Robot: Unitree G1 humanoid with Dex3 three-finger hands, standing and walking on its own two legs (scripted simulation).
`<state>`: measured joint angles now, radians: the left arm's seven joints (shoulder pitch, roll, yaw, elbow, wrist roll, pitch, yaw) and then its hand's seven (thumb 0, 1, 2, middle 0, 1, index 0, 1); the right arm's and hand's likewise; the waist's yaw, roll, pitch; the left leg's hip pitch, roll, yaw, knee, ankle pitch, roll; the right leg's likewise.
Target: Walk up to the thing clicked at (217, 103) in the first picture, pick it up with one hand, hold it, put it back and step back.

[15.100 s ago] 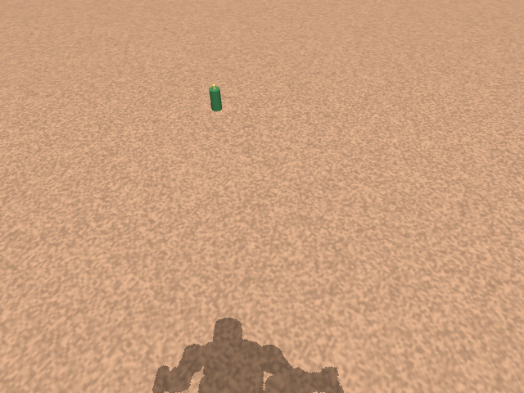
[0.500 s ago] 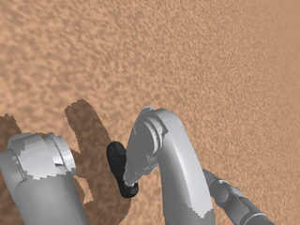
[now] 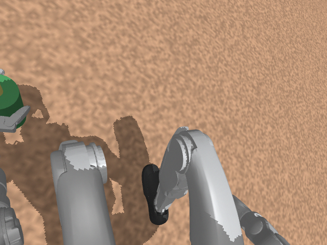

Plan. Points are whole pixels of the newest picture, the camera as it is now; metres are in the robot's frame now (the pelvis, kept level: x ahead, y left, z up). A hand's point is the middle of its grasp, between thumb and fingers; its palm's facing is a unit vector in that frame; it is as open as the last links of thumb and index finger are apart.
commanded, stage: settle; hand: left
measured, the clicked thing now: (1, 102) +0.42 +0.30 -0.16
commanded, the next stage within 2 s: lift in 1.40 s
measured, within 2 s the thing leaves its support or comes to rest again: neither
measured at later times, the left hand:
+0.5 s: hand out of the picture +0.42 +0.29 -0.06, palm faces +0.30 -0.95 -0.07, open 10.1 cm
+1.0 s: hand (0, 69) +0.43 +0.27 -0.01, palm faces +0.33 -0.94 -0.05, open 10.1 cm
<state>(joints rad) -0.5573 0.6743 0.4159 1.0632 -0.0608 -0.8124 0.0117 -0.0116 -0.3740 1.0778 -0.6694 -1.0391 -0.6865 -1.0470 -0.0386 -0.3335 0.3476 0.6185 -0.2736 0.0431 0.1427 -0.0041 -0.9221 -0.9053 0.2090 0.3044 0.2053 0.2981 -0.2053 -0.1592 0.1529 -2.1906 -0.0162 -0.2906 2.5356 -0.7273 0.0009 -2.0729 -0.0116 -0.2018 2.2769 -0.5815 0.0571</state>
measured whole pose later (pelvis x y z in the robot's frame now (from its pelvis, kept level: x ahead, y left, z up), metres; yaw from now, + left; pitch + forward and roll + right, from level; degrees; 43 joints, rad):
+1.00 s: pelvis +0.02 -0.02 +0.05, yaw +8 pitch +33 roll -6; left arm -0.56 0.41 0.42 0.86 -0.10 -0.58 -0.11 -0.01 -0.40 1.11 -0.69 -1.02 -0.71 -1.03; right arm 0.08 -0.29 0.06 0.67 -0.10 0.02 0.06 0.00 -0.93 -0.91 0.21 0.30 0.20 0.30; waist -0.16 -0.02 -0.10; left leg -2.15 -0.01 -0.11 2.30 -0.73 -0.02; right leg -2.14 -0.05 -0.06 2.20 -0.64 0.01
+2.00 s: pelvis +0.03 -0.02 +0.11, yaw +10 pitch +34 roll -4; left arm -0.44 0.34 0.35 0.69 -0.14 -0.47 -0.13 -0.01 -0.42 1.13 -0.70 -1.02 -0.71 -1.03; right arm 0.13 -0.27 0.01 0.65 -0.03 -0.02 0.03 0.00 -0.95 -0.91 0.21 0.30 0.20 0.30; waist -0.11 0.02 -0.17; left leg -1.98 0.00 -0.07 2.09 -0.71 -0.02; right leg -1.99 -0.05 -0.03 2.03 -0.64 0.01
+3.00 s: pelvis +0.08 -0.01 +0.35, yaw +12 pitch +17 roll -2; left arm -0.12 0.22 0.13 0.45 -0.15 -0.34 -0.01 -0.01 -0.42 1.13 -0.70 -1.02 -0.72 -1.02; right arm 0.21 -0.23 0.03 0.66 0.00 -0.07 -0.03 0.01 -0.92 -0.90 0.21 0.30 0.20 0.30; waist -0.04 0.01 -0.12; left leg -0.97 0.03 -0.04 1.22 -0.55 -0.01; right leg -0.97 -0.03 -0.05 1.16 -0.49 0.02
